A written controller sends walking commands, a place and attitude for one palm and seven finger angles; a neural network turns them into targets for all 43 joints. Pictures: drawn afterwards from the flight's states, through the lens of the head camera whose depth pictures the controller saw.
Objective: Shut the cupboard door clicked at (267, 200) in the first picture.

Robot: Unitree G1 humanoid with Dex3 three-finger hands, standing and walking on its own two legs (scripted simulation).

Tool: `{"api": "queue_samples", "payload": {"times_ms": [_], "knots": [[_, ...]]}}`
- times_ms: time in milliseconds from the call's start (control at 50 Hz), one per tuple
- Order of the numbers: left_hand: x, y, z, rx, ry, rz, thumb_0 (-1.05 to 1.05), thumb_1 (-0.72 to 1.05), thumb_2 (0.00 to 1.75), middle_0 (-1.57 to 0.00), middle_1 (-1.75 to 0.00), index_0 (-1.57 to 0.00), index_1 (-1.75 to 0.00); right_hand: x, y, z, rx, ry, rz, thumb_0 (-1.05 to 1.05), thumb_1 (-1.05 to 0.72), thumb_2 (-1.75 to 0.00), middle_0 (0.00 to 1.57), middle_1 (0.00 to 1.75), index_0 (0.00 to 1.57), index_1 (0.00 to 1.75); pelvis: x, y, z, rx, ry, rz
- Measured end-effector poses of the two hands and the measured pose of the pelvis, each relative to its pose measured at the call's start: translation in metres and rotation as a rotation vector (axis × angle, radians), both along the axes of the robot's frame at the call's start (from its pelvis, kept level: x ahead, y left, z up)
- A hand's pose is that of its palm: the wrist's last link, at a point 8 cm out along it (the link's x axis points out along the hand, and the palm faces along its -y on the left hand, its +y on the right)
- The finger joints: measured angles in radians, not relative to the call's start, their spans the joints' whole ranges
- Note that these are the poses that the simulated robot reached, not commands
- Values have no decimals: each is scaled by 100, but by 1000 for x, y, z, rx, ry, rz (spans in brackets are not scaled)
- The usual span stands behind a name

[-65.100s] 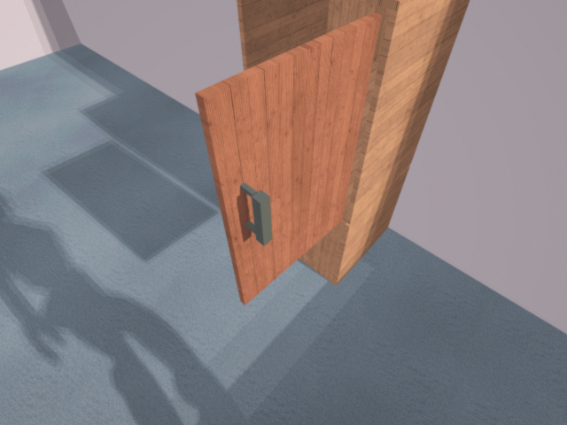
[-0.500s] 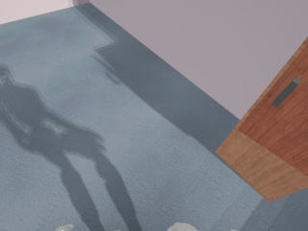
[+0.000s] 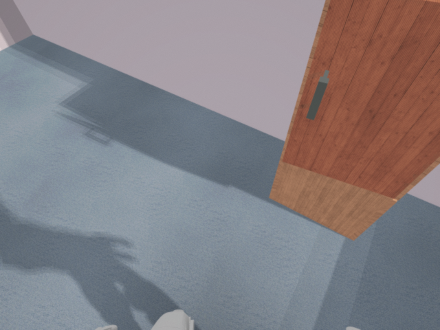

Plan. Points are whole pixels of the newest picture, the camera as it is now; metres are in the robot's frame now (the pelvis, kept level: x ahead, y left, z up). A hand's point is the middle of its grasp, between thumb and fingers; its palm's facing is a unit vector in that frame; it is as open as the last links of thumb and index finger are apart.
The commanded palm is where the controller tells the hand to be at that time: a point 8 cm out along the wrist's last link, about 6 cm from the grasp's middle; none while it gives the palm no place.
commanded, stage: turn to face it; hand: left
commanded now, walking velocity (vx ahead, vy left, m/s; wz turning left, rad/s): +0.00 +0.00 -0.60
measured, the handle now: (318, 95) +0.68 -0.22 +0.00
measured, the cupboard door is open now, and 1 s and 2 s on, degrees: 8 8 8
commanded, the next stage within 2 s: take the last steps up to it in 0.56 s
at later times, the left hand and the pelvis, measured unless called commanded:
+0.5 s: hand (147, 306) +0.18 +0.17 -0.16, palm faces -0.26 -0.92 -0.28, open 7.4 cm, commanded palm none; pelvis +0.02 -0.01 -0.01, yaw -16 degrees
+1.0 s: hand (171, 285) +0.22 +0.13 -0.16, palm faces -0.42 -0.90 -0.15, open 7.4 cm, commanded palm none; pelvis +0.08 -0.02 +0.01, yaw -25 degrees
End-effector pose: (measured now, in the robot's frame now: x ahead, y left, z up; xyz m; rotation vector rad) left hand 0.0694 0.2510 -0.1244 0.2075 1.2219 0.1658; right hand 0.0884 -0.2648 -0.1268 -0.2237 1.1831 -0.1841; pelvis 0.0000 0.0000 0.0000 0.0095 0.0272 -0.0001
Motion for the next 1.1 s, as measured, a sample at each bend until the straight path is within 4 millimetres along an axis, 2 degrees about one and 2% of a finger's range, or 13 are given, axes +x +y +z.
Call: {"api": "queue_samples", "payload": {"times_ms": [80,140,280,380,440,500,560,660,760,820,960,1040,1100], "knots": [[8,9,-12,-24,24,-26,0,90,90,-21,-30,-20,-30,11,12,8,-16,-56,-25,0,-90,-90,20,30,20,30,7,12,-3,-6,4,-53],[21,20,-25,-37,31,-47,1,90,90,-21,-30,-20,-30,10,20,9,-39,-87,-38,0,-90,-90,20,30,20,30,12,21,-11,-19,8,-92],[61,22,-11,-31,14,-135,1,91,90,-20,-30,-20,-30,-28,28,14,-31,-18,-107,0,-90,-90,21,30,20,30,16,21,1,-38,-2,-174],[93,1,-1,-11,-19,-221,1,91,90,-20,-30,-20,-29,-66,18,2,4,46,-203,0,-90,-90,21,30,20,30,18,10,1,-42,-1,-225],[109,-18,-1,12,-61,-277,0,91,90,-20,-30,-20,-30,-89,4,-15,30,79,-265,0,-90,-90,21,30,20,30,20,-3,-9,-17,-2,-251],[114,-35,1,27,-71,-311,0,91,90,-20,-30,-20,-30,-104,-7,-26,36,122,-318,0,-90,-90,21,30,20,30,20,-8,-12,-20,-2,-273],[110,-45,5,26,-50,-323,0,91,90,-20,-30,-20,-30,-107,-11,-22,35,128,-349,1,-90,-90,20,30,20,30,23,-10,-6,-13,-7,-293],[106,-54,0,-3,-5,-335,0,90,90,-20,-30,-20,-30,-98,-7,-10,37,96,-372,1,-90,-90,20,30,20,30,31,-11,0,-5,-7,-319],[109,-51,-18,-50,29,-331,0,90,90,-21,-30,-20,-30,-83,6,-4,16,56,-374,0,-90,-90,20,30,20,30,45,-4,-4,-20,-8,-347],[116,-47,-29,-69,62,-347,0,90,90,-20,-30,-20,-30,-81,15,-3,-2,34,-381,0,-90,-90,20,30,20,30,53,-1,-9,-27,-5,-377],[155,-65,-15,-89,69,-419,1,91,90,-20,-30,-20,-30,-116,29,15,13,128,-469,0,-90,-90,21,30,20,30,72,-16,9,-46,4,-428],[184,-90,-8,-83,56,-466,1,91,90,-20,-30,-20,-29,-139,27,16,40,208,-536,0,-90,-90,21,30,20,30,84,-34,11,-44,11,-456],[208,-119,-7,-75,47,-514,1,91,90,-20,-30,-19,-29,-154,20,12,67,263,-588,0,-90,-90,21,30,20,30,93,-53,9,-37,13,-478]]}}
